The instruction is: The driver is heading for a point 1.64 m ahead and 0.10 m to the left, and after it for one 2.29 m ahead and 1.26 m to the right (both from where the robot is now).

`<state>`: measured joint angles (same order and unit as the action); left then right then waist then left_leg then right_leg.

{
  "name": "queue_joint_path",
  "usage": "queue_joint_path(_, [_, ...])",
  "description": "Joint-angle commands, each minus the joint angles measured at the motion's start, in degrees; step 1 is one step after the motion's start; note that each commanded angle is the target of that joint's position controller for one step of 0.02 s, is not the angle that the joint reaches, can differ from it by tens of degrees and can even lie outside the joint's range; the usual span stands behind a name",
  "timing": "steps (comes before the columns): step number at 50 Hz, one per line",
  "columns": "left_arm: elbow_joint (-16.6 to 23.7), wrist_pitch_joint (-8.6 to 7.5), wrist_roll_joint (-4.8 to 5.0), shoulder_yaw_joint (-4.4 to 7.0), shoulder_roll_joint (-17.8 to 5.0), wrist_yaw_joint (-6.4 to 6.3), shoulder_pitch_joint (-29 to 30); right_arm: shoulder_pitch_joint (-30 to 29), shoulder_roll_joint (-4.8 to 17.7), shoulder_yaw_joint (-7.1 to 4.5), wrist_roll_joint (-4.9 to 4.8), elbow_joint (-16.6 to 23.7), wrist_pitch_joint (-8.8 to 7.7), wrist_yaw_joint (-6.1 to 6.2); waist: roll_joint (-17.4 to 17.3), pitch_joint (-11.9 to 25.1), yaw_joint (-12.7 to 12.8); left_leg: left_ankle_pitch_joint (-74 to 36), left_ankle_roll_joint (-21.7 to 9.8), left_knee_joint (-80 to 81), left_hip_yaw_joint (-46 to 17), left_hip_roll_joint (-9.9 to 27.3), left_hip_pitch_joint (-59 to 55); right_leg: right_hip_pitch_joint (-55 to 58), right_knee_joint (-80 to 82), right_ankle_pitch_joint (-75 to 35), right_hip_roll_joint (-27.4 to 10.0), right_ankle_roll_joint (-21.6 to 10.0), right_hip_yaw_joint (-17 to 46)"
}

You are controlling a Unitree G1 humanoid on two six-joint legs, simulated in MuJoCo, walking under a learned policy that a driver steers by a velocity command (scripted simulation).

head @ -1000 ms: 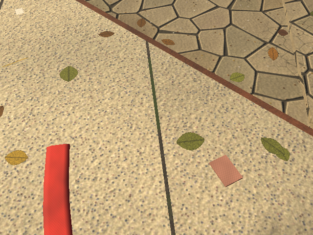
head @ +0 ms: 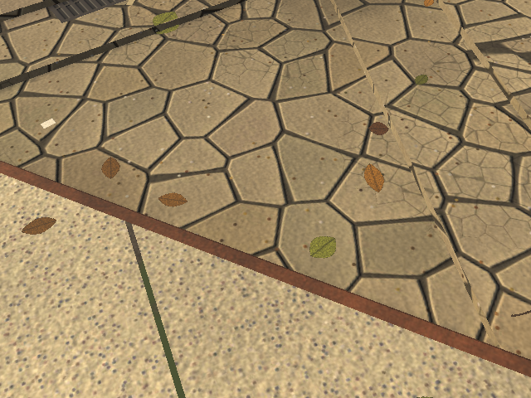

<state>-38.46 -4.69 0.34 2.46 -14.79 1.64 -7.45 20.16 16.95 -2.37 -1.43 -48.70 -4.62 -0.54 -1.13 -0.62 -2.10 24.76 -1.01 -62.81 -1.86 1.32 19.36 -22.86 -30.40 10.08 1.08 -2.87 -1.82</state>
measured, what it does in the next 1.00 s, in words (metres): walks ahead: left foot, then right foot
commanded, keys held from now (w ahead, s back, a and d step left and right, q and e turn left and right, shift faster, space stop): w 1.00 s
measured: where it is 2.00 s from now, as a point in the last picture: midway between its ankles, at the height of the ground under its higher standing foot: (248, 207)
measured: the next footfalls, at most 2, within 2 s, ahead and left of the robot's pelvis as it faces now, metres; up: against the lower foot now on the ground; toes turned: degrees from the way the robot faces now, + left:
left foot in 0.42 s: +0.40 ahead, +0.14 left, +0.00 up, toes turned +2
right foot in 0.96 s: +0.67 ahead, -0.09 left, +0.00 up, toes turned -1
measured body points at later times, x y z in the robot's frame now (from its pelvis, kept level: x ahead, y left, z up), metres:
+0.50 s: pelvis +0.27 +0.05 -0.01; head +0.30 +0.06 +0.44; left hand +0.28 +0.33 -0.14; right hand +0.46 -0.20 -0.10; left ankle +0.36 +0.14 -0.73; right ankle +0.10 -0.09 -0.66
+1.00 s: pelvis +0.53 +0.00 -0.01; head +0.56 -0.01 +0.44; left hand +0.73 +0.25 -0.09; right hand +0.53 -0.28 -0.15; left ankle +0.37 +0.14 -0.70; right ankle +0.63 -0.09 -0.73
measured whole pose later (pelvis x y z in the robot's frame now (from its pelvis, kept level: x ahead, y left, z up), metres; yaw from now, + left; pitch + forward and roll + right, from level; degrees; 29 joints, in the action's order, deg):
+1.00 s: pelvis +0.53 +0.00 -0.01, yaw +1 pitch +2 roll +2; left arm -41.1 -4.8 0.4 2.8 -14.0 2.5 -5.0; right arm 21.7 16.4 -3.3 -0.5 -52.1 -2.6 0.1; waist -0.3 -0.9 -2.6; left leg 28.1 -1.2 -44.0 -0.7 -0.3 7.6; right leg -27.5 -34.3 10.2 -0.3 -3.4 -1.3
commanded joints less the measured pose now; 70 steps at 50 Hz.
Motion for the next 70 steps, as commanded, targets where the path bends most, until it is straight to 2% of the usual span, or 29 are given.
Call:
queue_joint_path(1, [0.5, -0.29, -0.42, 1.76, -6.0, 0.16, -6.7, -4.1, 6.4, -1.78, 0.81, 5.9, -1.17, 0.23, 5.4, 3.0, 3.3, -6.6, -0.2, -3.8, -2.1, 6.2, 21.9, 19.3, 17.0, -3.0, -15.2, -11.0, 20.8])
queue_joint_path(5, [-1.3, -1.68, -0.44, 2.32, -7.3, 0.10, -6.2, -3.6, 3.4, -1.46, 1.13, 5.8, 0.79, 0.54, 5.3, 1.2, 0.6, -13.5, 1.7, 2.3, -1.5, 6.9, 18.4, 12.2, 21.7, -12.1, -13.4, -11.9, 13.4])
queue_joint_path(11, [-4.7, -0.94, 0.23, 2.73, -9.3, -1.12, -11.1, -15.3, 1.3, -0.52, 1.11, 8.7, 0.03, -0.28, 3.9, -1.6, 4.5, -29.9, 1.6, 23.1, 0.2, 5.1, 18.0, 14.5, 22.5, -13.9, -11.2, -9.3, 6.7])
queue_joint_path(16, [-7.9, 0.43, 0.89, 3.00, -10.5, -1.36, -15.7, -22.3, 2.0, -0.42, 0.48, 11.8, -0.61, -1.81, 4.2, -3.4, 6.5, -26.8, -0.2, 30.6, 0.7, 3.2, 18.8, 22.5, 18.8, -13.8, -14.7, -8.7, 7.9])
queue_joint_path(19, [-8.7, 1.52, 0.99, 3.39, -11.7, -1.89, -15.0, -19.6, 3.6, -0.98, 0.67, 11.8, -0.87, -2.35, 5.5, -1.3, 4.2, -20.4, -2.5, 33.4, 2.4, 1.1, 12.7, 26.3, 13.5, -23.7, -15.6, -7.1, 8.1])
queue_joint_path(21, [-8.4, 2.07, 0.73, 2.79, -10.5, -2.28, -13.7, -5.9, 7.7, -3.14, 1.05, 7.9, -0.91, -1.65, 4.5, 7.7, -2.7, -22.5, -5.6, 34.6, 4.2, -0.6, -8.1, 21.9, -3.0, -35.1, -10.8, -4.3, 4.0])
queue_joint_path(22, [-6.9, 1.95, -0.75, 1.47, -7.4, -2.54, -14.5, 4.5, 12.3, -4.22, 1.62, 6.4, -0.65, -0.99, -3.2, 16.9, -5.7, -25.7, -9.8, 32.8, -9.8, 11.4, -25.6, 9.7, -22.3, -16.7, -6.9, -1.9, 1.2])
queue_joint_path(23, [-6.6, 0.66, 0.03, -0.09, -1.3, -1.91, -21.9, 5.5, 14.6, -4.53, 1.62, 5.3, -0.46, -1.41, -17.7, 22.6, -1.4, -13.1, -18.6, 40.6, -36.7, 21.6, -41.2, -12.0, -39.1, 22.1, 3.3, 1.2, 4.3])
queue_joint_path(24, [-7.2, -0.34, 1.05, 1.24, -7.8, -1.53, -17.6, 4.7, 9.0, -3.13, 0.60, 5.9, -0.32, -1.39, -10.3, 19.0, -3.9, -4.9, -16.5, 44.2, -37.5, 20.2, -39.0, -18.4, -44.3, 23.4, 0.1, 0.7, 10.1])
queue_joint_path(25, [-5.4, -0.87, 2.08, 1.89, -9.7, -1.26, -12.1, 0.9, 7.1, -2.46, 0.61, 6.4, -0.23, -1.16, -7.2, 10.9, -3.4, -5.7, -14.2, 45.3, -29.0, 18.4, -31.7, -21.5, -44.1, 18.5, -2.6, 0.2, 8.2])
queue_joint_path(26, [-4.8, -0.99, 1.72, 1.71, -8.9, -1.53, -9.2, -2.8, 6.4, -2.16, 1.06, 7.0, -0.14, -1.12, -2.2, 6.7, -1.7, -10.7, -13.0, 46.6, -23.3, 16.2, -23.8, -19.7, -41.3, 13.3, -5.4, 0.4, 6.6])
queue_joint_path(28, [-4.8, -0.23, 0.67, 2.07, -7.6, -1.55, -9.6, -6.2, 4.0, -1.40, 2.11, 7.2, -0.48, -1.21, -3.3, 3.4, 1.6, -18.8, -12.4, 49.7, -16.5, 12.8, -14.2, -14.2, -36.2, 7.4, -8.3, 1.1, 6.7])
queue_joint_path(32, [-4.4, 1.55, 0.21, 1.77, -5.0, -1.89, -8.3, -5.1, 5.4, -1.95, 1.71, 5.4, -1.37, -0.99, -2.6, 0.8, 2.8, -25.5, -13.8, 54.2, -10.0, 11.7, -9.3, -14.3, -28.8, 2.0, -9.2, 3.2, 5.7])
queue_joint_path(40, [0.1, 0.30, 0.17, 0.92, -2.8, -0.30, 6.7, 1.4, 7.7, -2.48, 0.77, 0.9, -0.12, 0.47, -1.9, -2.6, -1.8, -27.1, -10.3, 54.2, -2.1, 9.4, -12.7, -12.5, -4.4, -17.3, -6.0, 2.9, 2.8])
queue_joint_path(42, [1.0, 0.15, 0.42, 1.05, -2.8, 0.26, 7.6, 3.0, 7.8, -2.67, 1.10, -0.3, 0.33, 0.38, -3.0, -1.5, -1.8, -30.2, -10.5, 52.2, -1.7, 10.5, -13.8, -9.3, -5.4, -15.6, -4.8, 2.6, 2.6])
queue_joint_path(45, [1.4, -0.07, 0.75, 1.78, -4.9, 0.88, 5.3, 1.8, 8.0, -3.22, 0.25, -0.7, 1.24, 0.57, -4.1, -1.7, 0.7, -34.0, -9.1, 47.4, -3.1, 12.8, -18.7, -8.2, -3.0, -6.1, -4.3, 0.0, 2.7])
queue_joint_path(47, [-2.1, -0.38, 0.25, 3.31, -7.4, 0.77, -6.1, -0.3, 8.0, -3.18, 0.02, -0.5, 1.98, 1.04, -3.2, 3.3, 6.7, -44.9, -7.2, 35.1, -1.2, 10.4, -18.3, 5.7, 1.2, -6.1, -1.7, -2.4, 0.5])
queue_joint_path(48, [-4.1, -0.50, -0.32, 4.65, -11.7, 0.41, -15.3, 0.6, 5.9, -2.24, 0.83, 0.4, 2.15, 1.34, 3.0, 11.3, 9.5, -36.0, -5.2, 18.9, 1.7, 6.8, -10.8, 20.8, 1.4, -9.3, -8.7, -5.4, 8.6])
queue_joint_path(49, [-4.1, -0.13, -0.22, 5.38, -16.4, 0.29, -17.4, 9.3, -0.8, -0.30, 2.17, 1.0, 1.04, 0.87, 17.5, 17.9, 5.2, 0.3, -1.2, -2.0, 2.8, -3.2, 11.8, 41.4, 2.8, -5.8, -20.8, -14.0, 31.4])
queue_joint_path(50, [-4.7, 0.12, 0.39, 4.54, -12.9, 0.61, -20.4, 8.6, 2.4, -0.77, 0.60, 0.4, -0.31, 0.26, 18.4, 21.2, 7.5, 9.8, -1.5, -10.9, -4.8, -4.2, 21.8, 43.4, 11.9, 9.8, -23.1, -17.0, 45.5])
queue_joint_path(51, [-4.4, 0.00, 0.38, 3.60, -9.8, 0.55, -17.0, 1.8, 7.4, -2.26, -1.08, 1.8, -0.86, 0.16, 11.0, 11.6, 7.9, 5.1, -2.2, -14.2, -5.2, -1.1, 26.3, 36.1, 13.6, 12.5, -21.4, -14.2, 38.5])
queue_joint_path(52, [-3.6, 0.05, -0.09, 3.01, -8.4, 0.49, -12.2, -2.8, 7.5, -2.34, -1.02, 3.3, -0.83, 0.50, 6.4, 6.2, 6.5, -1.0, -2.3, -12.8, -3.4, 1.7, 25.4, 27.5, 14.5, 7.9, -19.5, -12.3, 31.4])
queue_joint_path(53, [-3.1, -0.09, -0.61, 2.34, -6.5, 0.67, -8.7, -3.9, 6.8, -2.42, -0.03, 3.5, -0.37, 0.83, 4.8, 3.0, 4.6, -5.2, -1.8, -9.7, -3.2, 3.8, 23.1, 20.4, 16.2, 2.1, -17.2, -11.5, 26.0])
queue_joint_path(55, [-3.3, -0.83, -0.85, 1.78, -4.5, 0.30, -5.7, -1.8, 5.5, -2.65, 0.36, 3.1, 1.01, 1.37, 7.0, 2.3, 1.6, -10.3, -1.5, -3.9, -4.0, 6.7, 16.8, 13.9, 19.4, -2.4, -13.7, -10.2, 19.5])
queue_joint_path(59, [-5.8, -1.38, -0.53, 2.52, -6.9, -0.71, -8.6, -6.2, 3.8, -2.45, 0.85, 4.5, 1.97, 2.01, 4.0, 0.0, 1.9, -17.0, -0.1, 6.5, -3.5, 7.6, 20.1, 14.1, 23.1, -9.2, -13.5, -10.9, 14.9])
queue_joint_path(61, [-6.9, -0.81, -0.04, 2.70, -7.8, -1.26, -9.9, -9.0, 3.1, -2.39, 1.47, 5.3, 1.64, 1.49, 3.3, -0.9, 2.6, -23.2, 0.5, 14.6, -3.2, 7.5, 21.0, 15.0, 23.5, -12.8, -12.5, -10.4, 11.8])
queue_joint_path(65, [-9.5, 0.02, 0.31, 2.90, -8.7, -1.71, -12.7, -15.4, 1.1, -1.66, 1.06, 6.7, 0.82, 0.54, 3.9, -0.4, 4.8, -32.4, 1.2, 22.9, -0.6, 5.7, 17.4, 16.5, 22.9, -16.3, -10.6, -9.2, 6.6])
queue_joint_path(67, [-11.0, 0.20, -0.14, 2.96, -8.6, -1.75, -14.6, -13.5, 3.3, -2.47, 0.56, 6.1, 0.43, -0.43, 3.9, 0.4, 3.9, -32.8, 0.7, 18.3, -3.4, 7.2, 21.9, 22.3, 19.7, -19.2, -14.0, -10.5, 7.8])
queue_joint_path(70, [-11.3, 0.97, -0.48, 2.75, -7.9, -1.72, -16.3, -18.0, 3.1, -2.40, 0.68, 7.2, -0.23, -1.55, 3.3, -1.3, 5.6, -29.2, 0.1, 16.0, -1.3, 6.4, 26.0, 26.3, 15.7, -18.6, -15.0, -10.9, 8.4])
